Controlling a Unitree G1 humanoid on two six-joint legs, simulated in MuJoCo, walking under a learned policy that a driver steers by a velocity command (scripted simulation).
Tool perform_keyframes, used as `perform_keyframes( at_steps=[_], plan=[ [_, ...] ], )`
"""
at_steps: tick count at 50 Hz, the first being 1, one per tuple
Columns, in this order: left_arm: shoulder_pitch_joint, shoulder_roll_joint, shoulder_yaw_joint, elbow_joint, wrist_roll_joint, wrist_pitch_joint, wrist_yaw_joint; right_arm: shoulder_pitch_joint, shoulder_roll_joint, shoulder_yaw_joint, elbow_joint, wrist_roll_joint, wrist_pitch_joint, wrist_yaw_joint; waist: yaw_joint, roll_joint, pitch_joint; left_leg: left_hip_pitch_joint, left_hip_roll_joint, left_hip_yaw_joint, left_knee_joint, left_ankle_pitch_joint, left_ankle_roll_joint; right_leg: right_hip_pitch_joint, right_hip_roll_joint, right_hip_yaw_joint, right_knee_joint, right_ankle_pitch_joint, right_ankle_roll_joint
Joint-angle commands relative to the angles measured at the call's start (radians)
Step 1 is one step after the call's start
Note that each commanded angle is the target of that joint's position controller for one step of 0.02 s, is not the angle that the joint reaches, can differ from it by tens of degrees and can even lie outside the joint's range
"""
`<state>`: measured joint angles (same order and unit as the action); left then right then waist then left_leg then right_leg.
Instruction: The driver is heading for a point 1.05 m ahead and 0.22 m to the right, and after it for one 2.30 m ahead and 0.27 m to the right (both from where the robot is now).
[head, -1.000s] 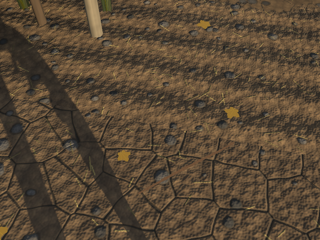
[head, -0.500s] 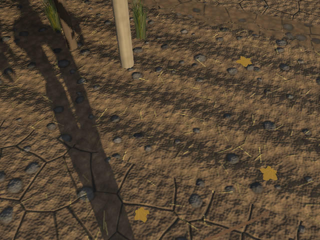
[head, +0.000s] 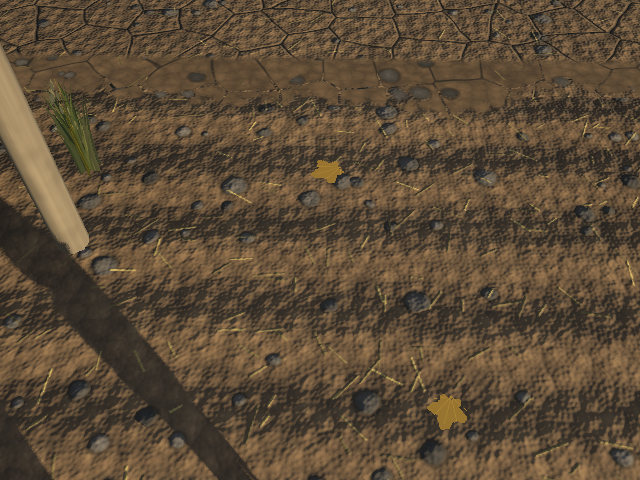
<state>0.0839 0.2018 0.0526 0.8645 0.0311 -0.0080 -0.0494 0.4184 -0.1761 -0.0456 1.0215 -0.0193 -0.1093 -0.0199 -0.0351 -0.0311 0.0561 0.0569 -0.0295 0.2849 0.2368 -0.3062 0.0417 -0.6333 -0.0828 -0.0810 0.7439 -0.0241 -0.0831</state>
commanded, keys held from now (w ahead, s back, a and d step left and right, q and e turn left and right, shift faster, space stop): w+e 0.52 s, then w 0.48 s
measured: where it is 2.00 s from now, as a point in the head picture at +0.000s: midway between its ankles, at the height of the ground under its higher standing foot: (454, 262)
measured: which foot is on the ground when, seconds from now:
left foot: down 0.00-0.14, up 0.16-0.66, down 0.68-1.00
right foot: up 0.00-0.10, down 0.12-0.68, up 0.70-1.00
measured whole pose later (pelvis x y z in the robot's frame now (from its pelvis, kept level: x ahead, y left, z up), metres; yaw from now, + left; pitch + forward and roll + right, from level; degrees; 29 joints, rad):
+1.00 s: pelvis +0.55 -0.10 +0.01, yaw -25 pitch +1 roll +1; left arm 0.17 0.26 0.03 0.80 0.04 -0.03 -0.04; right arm 0.41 -0.23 -0.04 0.91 -0.01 -0.09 0.02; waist -0.03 -0.05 0.02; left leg -0.08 -0.07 0.06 0.24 -0.18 0.07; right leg -0.61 -0.07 0.02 0.91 -0.16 -0.03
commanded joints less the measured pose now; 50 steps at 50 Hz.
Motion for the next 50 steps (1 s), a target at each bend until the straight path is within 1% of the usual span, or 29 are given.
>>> perform_keyframes(
  at_steps=[1,3,4,5,6,7,8,9,10,11,13,15,17,21,26,29,31,32,33,34,35,36,37,38,39,41,44,47,50],
  plan=[
    [-0.09,0.031,-0.001,-0.09,0.005,-0.012,-0.007,0.043,-0.146,-0.026,-0.031,-0.002,0.001,-0.014,0.009,0.105,0.045,0.013,0.297,-0.052,-0.012,0.717,0.073,0.03,0.043,-0.063,-0.086,-0.052,-0.037],
    [-0.042,0.052,0.01,-0.084,0.007,-0.011,-0.002,0.032,-0.173,-0.033,-0.034,-0.005,0.013,-0.021,0.04,0.134,0.003,0.063,0.307,-0.022,0.112,0.99,0.069,0.115,0.101,-0.096,-0.102,-0.154,-0.078],
    [0.021,0.068,0.018,-0.069,0.008,-0.012,0.002,0.025,-0.189,-0.038,-0.038,-0.008,0.023,-0.022,0.069,0.143,-0.034,0.076,0.31,-0.013,0.222,1.085,0.069,0.183,0.135,-0.105,-0.113,-0.208,-0.101],
    [0.112,0.09,0.031,-0.044,0.008,-0.017,0.007,0.02,-0.205,-0.043,-0.045,-0.007,0.033,-0.019,0.104,0.142,-0.089,0.06,0.312,-0.013,0.377,1.079,0.069,0.286,0.167,-0.102,-0.15,-0.238,-0.124],
    [0.25,0.124,0.05,-0.001,0.017,-0.026,0.016,0.005,-0.211,-0.045,-0.06,-0.003,0.041,-0.012,0.17,0.099,-0.163,-0.045,0.295,0.001,0.609,0.923,0.044,0.489,0.177,-0.061,-0.245,-0.207,-0.156],
    [0.335,0.218,0.078,0.013,0.025,-0.032,0.03,0.01,-0.159,-0.034,-0.096,-0.004,0.04,-0.006,0.187,-0.021,-0.252,-0.295,0.246,-0.01,0.911,0.385,0.015,0.725,-0.049,0.233,-0.268,-0.28,-0.213],
    [0.297,0.309,0.095,-0.016,0.007,-0.021,0.031,-0.004,-0.105,-0.028,-0.184,0.014,0.032,0.016,0.123,-0.207,-0.309,-0.708,0.0,-0.143,1.244,-0.267,-0.043,0.938,-0.276,0.825,-0.433,-0.276,-0.384],
    [0.301,0.277,0.089,-0.013,-0.009,-0.006,0.039,-0.139,-0.168,-0.036,-0.207,0.002,0.019,0.021,0.154,-0.014,-0.218,-0.835,0.063,-0.299,1.234,-0.166,-0.033,0.886,-0.253,0.735,-0.487,-0.246,-0.346],
    [0.249,0.233,0.076,-0.01,-0.015,-0.008,0.047,-0.171,-0.155,-0.029,-0.224,0.013,0.005,0.025,0.12,0.01,-0.113,-0.841,0.105,-0.303,1.164,-0.062,-0.026,0.77,-0.231,0.601,-0.493,-0.158,-0.309],
    [0.206,0.186,0.064,-0.011,-0.017,-0.016,0.048,-0.146,-0.152,-0.03,-0.205,0.012,0.0,0.021,0.067,0.082,-0.052,-0.772,0.138,-0.304,1.061,-0.012,-0.029,0.647,-0.18,0.503,-0.504,-0.006,-0.261],
    [0.159,0.148,0.048,-0.021,-0.029,-0.037,0.055,-0.108,-0.138,-0.028,-0.196,-0.024,0.036,0.022,0.01,0.069,-0.054,-0.647,0.162,-0.312,0.962,0.002,-0.053,0.529,-0.091,0.37,-0.513,0.155,-0.217],
    [0.193,0.161,0.047,-0.015,-0.038,-0.058,0.052,-0.116,-0.127,-0.026,-0.21,-0.033,0.067,0.03,0.0,0.05,-0.063,-0.635,0.156,-0.296,0.909,0.01,-0.076,0.504,-0.055,0.332,-0.515,0.25,-0.212],
    [0.238,0.187,0.052,-0.01,-0.036,-0.063,0.051,-0.181,-0.123,-0.024,-0.239,-0.031,0.08,0.035,0.016,0.027,-0.049,-0.677,0.152,-0.281,0.84,0.074,-0.093,0.496,-0.03,0.318,-0.526,0.257,-0.194],
    [0.339,0.192,0.051,-0.004,-0.034,-0.057,0.05,-0.351,-0.138,-0.02,-0.306,-0.026,0.086,0.038,0.078,-0.011,-0.021,-0.785,0.135,-0.278,0.682,0.204,-0.104,0.562,-0.018,0.351,-0.529,0.251,-0.148],
    [0.418,0.199,0.048,-0.004,-0.026,-0.053,0.06,-0.503,-0.136,-0.003,-0.371,-0.019,0.076,0.047,0.129,-0.031,-0.011,-0.816,0.086,-0.281,0.506,0.273,-0.089,0.675,-0.023,0.394,-0.482,0.303,-0.144],
    [0.438,0.196,0.043,0.0,-0.017,-0.055,0.069,-0.546,-0.137,0.007,-0.399,-0.013,0.06,0.052,0.14,-0.046,-0.002,-0.754,0.06,-0.263,0.389,0.283,-0.052,0.72,-0.046,0.4,-0.458,0.376,-0.134],
    [0.397,0.206,0.041,-0.005,-0.016,-0.061,0.074,-0.466,-0.152,0.003,-0.384,-0.012,0.051,0.048,0.089,-0.055,-0.012,-0.58,0.034,-0.26,0.307,0.255,-0.011,0.686,-0.054,0.386,-0.424,0.481,-0.097],
    [0.378,0.22,0.042,-0.006,-0.016,-0.067,0.073,-0.381,-0.176,-0.007,-0.357,-0.011,0.046,0.041,0.054,-0.062,-0.046,-0.458,0.003,-0.249,0.295,0.212,0.01,0.677,-0.049,0.375,-0.356,0.623,-0.078],
    [0.363,0.232,0.044,-0.004,-0.013,-0.071,0.068,-0.249,-0.2,-0.019,-0.316,-0.008,0.039,0.029,-0.007,-0.044,-0.111,-0.315,-0.022,-0.236,0.251,0.205,0.031,0.677,-0.018,0.348,-0.209,0.702,-0.062],
    [0.351,0.222,0.04,-0.009,-0.016,-0.076,0.061,-0.105,-0.228,-0.03,-0.284,-0.016,0.027,0.015,-0.077,-0.017,-0.193,-0.1,0.051,-0.295,0.225,0.222,0.061,0.572,0.025,0.319,-0.009,0.563,-0.047],
    [0.402,0.137,0.019,-0.042,-0.034,-0.081,0.055,0.024,-0.315,-0.048,-0.28,-0.04,0.025,0.001,-0.086,0.132,-0.342,0.142,0.304,-0.616,0.226,0.107,0.128,0.377,0.114,0.25,0.3,0.159,-0.019],
    [0.54,0.12,0.02,-0.024,-0.049,-0.072,0.054,0.006,-0.355,-0.064,-0.256,-0.037,0.038,0.014,-0.004,0.332,-0.382,0.22,0.466,-1.035,0.086,0.133,0.245,0.15,0.248,0.202,0.527,-0.508,0.004],
    [0.465,0.175,0.023,-0.01,-0.01,-0.062,0.06,-0.09,-0.255,-0.046,-0.275,-0.006,0.047,0.025,0.02,0.14,-0.224,0.07,0.417,-0.993,0.047,-0.029,0.226,0.082,0.168,0.234,0.574,-0.424,-0.007],
    [0.366,0.169,0.021,-0.026,-0.004,-0.061,0.051,-0.167,-0.186,-0.029,-0.285,0.001,0.046,0.029,0.025,0.055,-0.099,-0.073,0.37,-0.824,0.022,-0.028,0.205,0.078,0.135,0.224,0.531,-0.343,-0.003],
    [0.319,0.155,0.017,-0.041,-0.004,-0.06,0.044,-0.192,-0.159,-0.021,-0.28,-0.008,0.042,0.03,0.036,0.04,-0.057,-0.143,0.318,-0.716,-0.004,0.047,0.178,0.088,0.105,0.211,0.481,-0.307,-0.003],
    [0.313,0.138,0.012,-0.046,0.007,-0.043,0.031,-0.164,-0.152,-0.014,-0.245,-0.003,0.029,0.027,0.06,0.102,-0.041,-0.214,0.256,-0.577,-0.035,0.207,0.153,0.13,0.076,0.191,0.417,-0.291,0.011],
    [0.287,0.119,0.005,-0.054,0.014,-0.032,0.02,-0.099,-0.167,-0.017,-0.206,0.01,0.004,0.036,0.067,0.116,-0.048,-0.205,0.242,-0.499,-0.066,0.33,0.169,0.094,0.057,0.152,0.365,-0.258,0.028],
    [0.145,0.108,-0.007,-0.099,0.014,-0.031,0.012,-0.051,-0.172,-0.018,-0.18,0.012,0.005,0.036,0.042,0.107,-0.009,-0.183,0.225,-0.443,-0.118,0.335,0.174,-0.009,0.009,0.105,0.251,-0.157,0.054],
    [0.018,0.082,-0.024,-0.137,0.008,-0.036,0.007,-0.006,-0.174,-0.017,-0.158,0.015,0.009,0.037,0.012,0.106,0.003,-0.17,0.188,-0.374,-0.117,0.407,0.151,0.004,0.002,0.059,0.066,-0.056,0.071]
  ],
)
